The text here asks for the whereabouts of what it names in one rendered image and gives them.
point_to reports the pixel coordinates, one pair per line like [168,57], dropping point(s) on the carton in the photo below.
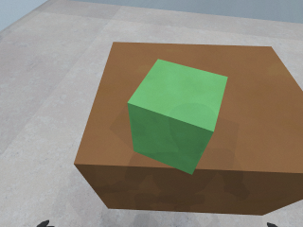
[173,113]

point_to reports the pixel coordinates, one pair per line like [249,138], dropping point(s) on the pedestal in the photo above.
[253,162]

